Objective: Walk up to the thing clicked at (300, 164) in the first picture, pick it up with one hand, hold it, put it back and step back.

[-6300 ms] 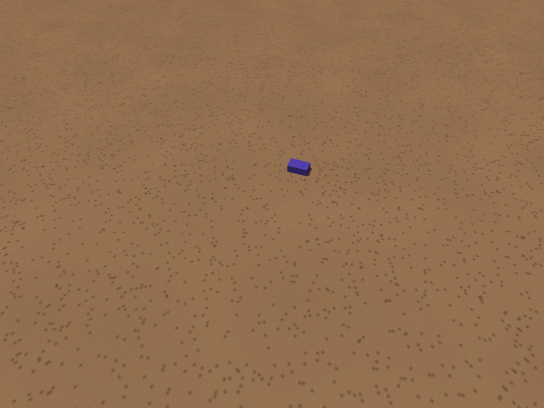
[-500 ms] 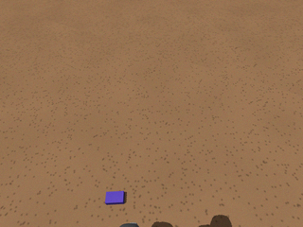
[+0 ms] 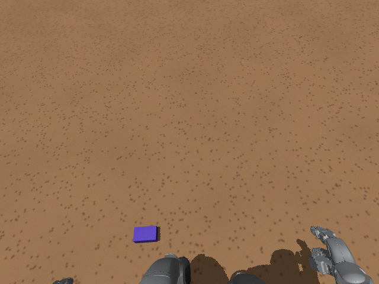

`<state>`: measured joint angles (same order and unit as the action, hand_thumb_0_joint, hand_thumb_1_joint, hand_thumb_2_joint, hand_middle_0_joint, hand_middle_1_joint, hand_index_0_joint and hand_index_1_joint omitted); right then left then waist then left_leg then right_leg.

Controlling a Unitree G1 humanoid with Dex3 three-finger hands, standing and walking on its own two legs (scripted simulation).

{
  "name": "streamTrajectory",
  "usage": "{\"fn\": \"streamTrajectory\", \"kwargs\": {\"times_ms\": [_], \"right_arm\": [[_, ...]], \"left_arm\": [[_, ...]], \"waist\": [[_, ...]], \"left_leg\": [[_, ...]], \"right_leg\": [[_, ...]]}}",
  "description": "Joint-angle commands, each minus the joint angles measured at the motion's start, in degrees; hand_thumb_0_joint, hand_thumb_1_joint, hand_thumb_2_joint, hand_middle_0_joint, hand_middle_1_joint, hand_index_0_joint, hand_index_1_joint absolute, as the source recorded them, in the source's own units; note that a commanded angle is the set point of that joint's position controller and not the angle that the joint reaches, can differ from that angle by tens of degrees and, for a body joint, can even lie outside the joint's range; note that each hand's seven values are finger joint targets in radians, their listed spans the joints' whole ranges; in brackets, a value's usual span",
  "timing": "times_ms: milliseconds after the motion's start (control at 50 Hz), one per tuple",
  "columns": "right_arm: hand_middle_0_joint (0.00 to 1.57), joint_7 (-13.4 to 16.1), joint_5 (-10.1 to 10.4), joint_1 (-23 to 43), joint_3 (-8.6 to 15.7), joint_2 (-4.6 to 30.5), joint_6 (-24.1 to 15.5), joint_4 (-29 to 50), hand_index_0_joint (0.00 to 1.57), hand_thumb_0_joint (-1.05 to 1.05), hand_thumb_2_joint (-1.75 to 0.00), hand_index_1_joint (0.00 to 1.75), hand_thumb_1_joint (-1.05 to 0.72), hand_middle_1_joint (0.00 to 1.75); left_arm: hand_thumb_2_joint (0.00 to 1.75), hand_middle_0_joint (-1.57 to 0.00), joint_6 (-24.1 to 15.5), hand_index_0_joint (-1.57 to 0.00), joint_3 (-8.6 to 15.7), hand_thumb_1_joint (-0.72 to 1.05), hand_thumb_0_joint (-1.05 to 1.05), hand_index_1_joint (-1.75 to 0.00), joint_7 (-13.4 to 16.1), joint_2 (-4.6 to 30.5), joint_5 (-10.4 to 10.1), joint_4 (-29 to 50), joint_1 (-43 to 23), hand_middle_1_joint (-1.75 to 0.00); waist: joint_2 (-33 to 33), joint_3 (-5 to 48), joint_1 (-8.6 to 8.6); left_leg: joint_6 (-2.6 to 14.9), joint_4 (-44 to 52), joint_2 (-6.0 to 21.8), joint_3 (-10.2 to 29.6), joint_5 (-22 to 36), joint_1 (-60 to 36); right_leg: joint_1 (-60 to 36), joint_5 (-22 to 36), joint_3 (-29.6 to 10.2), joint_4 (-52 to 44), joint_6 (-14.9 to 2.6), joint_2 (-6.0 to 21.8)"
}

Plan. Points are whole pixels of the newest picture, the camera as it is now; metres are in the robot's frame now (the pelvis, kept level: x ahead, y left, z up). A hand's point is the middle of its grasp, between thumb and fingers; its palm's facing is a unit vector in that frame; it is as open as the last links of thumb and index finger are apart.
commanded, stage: walk up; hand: left
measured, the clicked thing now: (145, 234) +0.39 +0.31 -0.72
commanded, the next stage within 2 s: stand in 1.14 s
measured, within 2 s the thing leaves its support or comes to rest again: neither
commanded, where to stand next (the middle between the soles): +0.02 +0.02 m, yaw +3 degrees
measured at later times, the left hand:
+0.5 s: hand out of the picture -0.04 +0.28 -0.12, palm faces +0.16 -0.92 -0.37, open 7.4 cm
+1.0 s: hand out of the picture +0.03 +0.29 -0.11, palm faces +0.08 -0.90 -0.43, open 7.4 cm
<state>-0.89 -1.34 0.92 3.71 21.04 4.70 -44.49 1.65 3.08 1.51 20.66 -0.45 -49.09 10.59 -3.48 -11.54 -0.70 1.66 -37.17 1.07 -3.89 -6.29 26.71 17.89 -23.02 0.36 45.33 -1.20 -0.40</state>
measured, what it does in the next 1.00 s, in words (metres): steps on the spot: left foot, then right foot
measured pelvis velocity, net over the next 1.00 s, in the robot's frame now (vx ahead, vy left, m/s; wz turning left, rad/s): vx -0.01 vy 0.01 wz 0.12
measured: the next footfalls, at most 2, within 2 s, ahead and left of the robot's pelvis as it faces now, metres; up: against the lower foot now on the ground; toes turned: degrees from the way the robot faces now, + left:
left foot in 0.42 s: -0.03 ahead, +0.13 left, +0.00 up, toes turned +9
right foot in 0.74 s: +0.09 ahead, -0.11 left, +0.00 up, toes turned +6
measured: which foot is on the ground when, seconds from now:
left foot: down 0.00-0.02, up 0.04-0.40, down 0.42-0.78, up 0.80-1.00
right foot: down 0.00-0.46, up 0.48-0.72, down 0.74-1.00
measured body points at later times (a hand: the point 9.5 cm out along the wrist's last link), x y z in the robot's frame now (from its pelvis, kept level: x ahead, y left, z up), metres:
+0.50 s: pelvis -0.04 +0.01 +0.02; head -0.06 +0.01 +0.47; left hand -0.04 +0.33 -0.10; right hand +0.04 -0.31 -0.09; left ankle -0.07 +0.12 -0.71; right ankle +0.01 -0.10 -0.68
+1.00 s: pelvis -0.01 +0.01 +0.02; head +0.03 -0.01 +0.47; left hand +0.02 +0.33 -0.08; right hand +0.11 -0.27 -0.12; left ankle -0.02 +0.16 -0.70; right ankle +0.05 -0.11 -0.71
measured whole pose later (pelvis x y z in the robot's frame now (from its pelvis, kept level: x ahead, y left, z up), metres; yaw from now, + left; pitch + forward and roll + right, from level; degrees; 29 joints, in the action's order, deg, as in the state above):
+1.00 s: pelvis -0.01 +0.01 +0.02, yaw +7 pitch -2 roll +1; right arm -0.8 0.0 -10.4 1.7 22.0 1.5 -51.9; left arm -2.8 0.7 0.6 20.7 0.7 -51.5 12.4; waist -3.6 -7.0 -1.0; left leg 0.9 -38.9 1.3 1.6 -24.8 16.7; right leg 18.6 -14.6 -0.1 34.9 0.7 2.3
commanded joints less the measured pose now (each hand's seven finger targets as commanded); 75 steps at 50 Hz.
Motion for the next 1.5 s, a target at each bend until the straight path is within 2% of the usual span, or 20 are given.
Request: {"fn": "streamTrajectory", "kwargs": {"times_ms": [0,40,100,200,280,380,400,440,460,520,660,720,760,800,940,1000,1040,1080,1200,1480], "right_arm": [[0.20,0.93,0.24,-2.88,3.37,9.02,0.71,5.90,0.20,0.00,-0.90,0.30,-0.90,0.30],[0.20,0.98,-0.10,-5.38,5.14,14.00,0.83,4.58,0.20,0.00,-0.90,0.30,-0.90,0.30],[0.20,0.31,0.76,-14.58,4.28,10.57,0.40,1.15,0.20,0.00,-0.90,0.30,-0.90,0.30],[0.20,1.33,1.16,-12.97,2.12,12.66,-3.06,0.07,0.20,0.00,-0.90,0.30,-0.90,0.30],[0.20,0.68,-0.33,-9.87,1.44,12.94,-5.15,0.82,0.20,0.00,-0.90,0.30,-0.90,0.30],[0.20,0.20,0.00,-25.76,2.23,11.66,-6.05,-6.64,0.20,0.00,-0.90,0.30,-0.90,0.30],[0.20,0.30,-0.45,-26.93,2.68,12.38,-6.10,-7.50,0.20,0.00,-0.90,0.30,-0.90,0.30],[0.20,0.90,-1.45,-22.56,3.93,21.06,-5.95,-3.62,0.20,0.00,-0.90,0.30,-0.90,0.30],[0.20,0.93,-0.58,-18.63,3.93,21.33,-6.18,-2.81,0.20,0.00,-0.90,0.30,-0.90,0.30],[0.20,0.93,-0.68,-12.03,1.25,14.63,-7.59,-0.49,0.20,0.00,-0.90,0.30,-0.90,0.30],[0.20,-0.26,-1.01,-14.76,2.66,15.74,-5.96,0.15,0.20,0.00,-0.90,0.30,-0.90,0.30],[0.20,0.06,0.73,-14.98,0.90,10.88,-4.82,0.80,0.20,0.00,-0.90,0.30,-0.90,0.30],[0.20,0.26,1.46,-16.81,-0.66,7.01,-4.37,1.46,0.20,0.00,-0.90,0.30,-0.90,0.30],[0.20,1.16,0.87,-15.76,1.08,11.74,-3.65,-0.67,0.20,0.00,-0.90,0.30,-0.90,0.30],[0.20,0.93,1.55,-15.48,0.55,10.30,-4.40,-4.96,0.20,0.00,-0.90,0.30,-0.90,0.30],[0.20,1.52,1.09,-16.54,1.28,11.70,-5.43,-7.62,0.20,0.00,-0.90,0.30,-0.90,0.30],[0.20,1.84,0.93,-10.22,1.93,16.90,-5.77,-6.32,0.20,0.00,-0.90,0.30,-0.90,0.30],[0.20,1.54,1.49,-4.96,1.45,16.30,-5.71,-6.92,0.20,0.00,-0.90,0.30,-0.90,0.30],[0.20,1.00,0.49,-3.35,-0.31,12.81,-6.59,-10.03,0.20,0.00,-0.90,0.30,-0.90,0.30],[0.20,0.81,1.12,-3.69,-0.42,11.85,-6.75,-15.33,0.20,0.00,-0.90,0.30,-0.90,0.30]], "left_arm": [[0.90,-0.20,-0.77,-0.20,6.86,0.90,0.00,-0.30,0.60,23.74,3.84,5.54,4.97,-0.30],[0.90,-0.20,-1.45,-0.20,6.47,0.90,0.00,-0.30,1.09,20.88,3.89,8.19,-2.31,-0.30],[0.90,-0.20,-1.83,-0.20,5.49,0.90,0.00,-0.30,1.38,14.21,2.78,8.00,-6.87,-0.30],[0.90,-0.20,-3.06,-0.20,5.69,0.90,0.00,-0.30,0.11,11.63,3.65,6.86,5.76,-0.30],[0.90,-0.20,-2.41,-0.20,7.35,0.90,0.00,-0.30,-1.38,16.35,3.50,5.92,12.45,-0.30],[0.90,-0.20,-1.56,-0.20,5.66,0.90,0.00,-0.30,-2.70,16.54,2.70,8.53,1.86,-0.30],[0.90,-0.20,-1.41,-0.20,4.37,0.90,0.00,-0.30,-2.57,12.96,2.48,8.71,1.50,-0.30],[0.90,-0.20,-1.58,-0.20,4.24,0.90,0.00,-0.30,-2.23,12.77,1.92,8.59,-1.35,-0.30],[0.90,-0.20,-1.88,-0.20,5.07,0.90,0.00,-0.30,-2.35,15.95,1.99,7.26,-0.74,-0.30],[0.90,-0.20,-2.94,-0.20,3.53,0.90,0.00,-0.30,-3.15,12.35,1.33,2.59,7.92,-0.30],[0.90,-0.20,-5.42,-0.20,2.80,0.90,0.00,-0.30,-2.17,12.51,1.32,1.19,6.16,-0.30],[0.90,-0.20,-6.57,-0.20,2.92,0.90,0.00,-0.30,-0.47,12.75,1.66,-1.13,9.93,-0.30],[0.90,-0.20,-7.26,-0.20,3.48,0.90,0.00,-0.30,0.18,17.69,2.17,0.18,8.59,-0.30],[0.90,-0.20,-6.48,-0.20,3.31,0.90,0.00,-0.30,0.13,18.92,1.81,0.84,5.56,-0.30],[0.90,-0.20,-5.52,-0.20,1.47,0.90,0.00,-0.30,0.25,15.15,1.10,0.61,1.00,-0.30],[0.90,-0.20,-3.80,-0.20,0.94,0.90,0.00,-0.30,-0.12,13.19,-0.11,1.17,-2.69,-0.30],[0.90,-0.20,-2.67,-0.20,0.72,0.90,0.00,-0.30,-0.43,11.53,-0.58,0.59,-1.33,-0.30],[0.90,-0.20,-2.04,-0.20,1.17,0.90,0.00,-0.30,-0.38,13.03,0.35,-2.53,-0.40,-0.30],[0.90,-0.20,-2.98,-0.20,-0.36,0.90,0.00,-0.30,-1.89,11.51,0.58,-6.10,-3.88,-0.30],[0.90,-0.20,-4.16,-0.20,-1.24,0.90,0.00,-0.30,-1.53,12.52,0.84,-11.38,-7.58,-0.30]], "waist": [[21.30,6.58,-3.00],[14.03,2.24,-0.18],[9.10,8.08,4.49],[14.32,19.47,-4.85],[18.74,12.02,-7.70],[8.74,9.49,3.26],[1.36,8.89,4.41],[-10.02,1.61,5.03],[-7.68,-3.17,3.47],[-6.52,-0.52,-0.61],[-8.40,6.10,2.66],[1.45,10.52,-0.33],[13.29,13.57,0.57],[11.87,11.26,0.28],[15.21,16.18,0.94],[12.78,17.00,2.54],[3.92,13.73,-0.45],[0.41,11.56,-1.96],[-4.92,11.18,-0.96],[3.34,13.56,1.23]], "left_leg": [[-2.48,-25.13,-10.21,11.74,-30.41,7.78],[-1.98,-39.02,-7.40,18.37,-24.69,1.42],[-3.30,-42.60,-10.17,16.87,-15.52,5.67],[-4.92,-20.83,-4.40,11.53,-18.56,11.63],[-3.49,-4.43,-2.08,6.66,-26.57,7.08],[1.57,12.22,-3.48,-1.07,-11.89,-22.67],[2.44,16.07,-1.99,4.28,-14.40,-28.05],[11.59,29.50,19.84,41.78,-50.21,-12.49],[14.22,31.74,21.11,40.34,-51.24,-2.38],[8.77,25.98,10.18,20.80,-26.90,-10.09],[10.12,15.94,9.34,11.40,-11.55,-12.93],[5.12,0.36,5.45,6.30,-1.84,-8.44],[0.03,-9.49,-1.37,4.96,-24.35,0.28],[0.77,-13.30,0.99,9.02,-29.29,-4.93],[-0.83,0.39,-0.36,4.63,-16.60,-11.69],[-0.48,10.28,0.67,4.99,2.29,-18.93],[4.87,12.75,11.76,18.33,3.86,-13.32],[7.81,11.91,13.56,17.65,0.49,-5.62],[0.32,18.26,6.19,13.11,-13.56,-6.80],[-1.11,19.31,5.73,9.32,-0.37,-20.20]], "right_leg": [[9.88,-7.51,-36.03,-34.96,-13.04,27.73],[18.63,-0.12,-32.86,-32.37,-16.35,25.88],[4.22,15.44,-8.65,-23.89,-5.21,11.59],[-28.05,-8.56,-12.15,-24.80,-7.88,12.11],[-24.04,-7.63,-14.61,-25.30,-11.47,15.64],[4.85,-13.61,-5.55,-24.37,-6.68,13.41],[12.31,-16.31,-1.37,-17.48,-3.44,9.51],[22.32,-9.26,-0.45,7.58,0.77,0.29],[15.90,-7.09,-4.31,13.31,0.09,2.53],[14.11,1.00,-5.12,8.32,0.13,1.44],[1.98,3.32,1.90,-10.12,1.80,1.21],[-11.87,15.73,-0.53,-22.97,0.43,0.90],[-15.51,19.66,-28.41,-28.25,-6.86,19.55],[-5.75,17.64,-29.55,-25.75,-14.08,22.08],[-7.55,38.12,-10.40,-16.42,-8.05,12.42],[-2.65,32.30,-6.36,-10.37,-3.80,9.27],[0.88,13.72,-3.29,-7.85,-0.27,2.18],[-7.08,5.47,-2.28,-7.35,-0.70,2.51],[-10.39,9.86,-4.98,-18.16,0.03,5.20],[-10.28,19.98,-5.63,-26.01,0.50,7.67]]}}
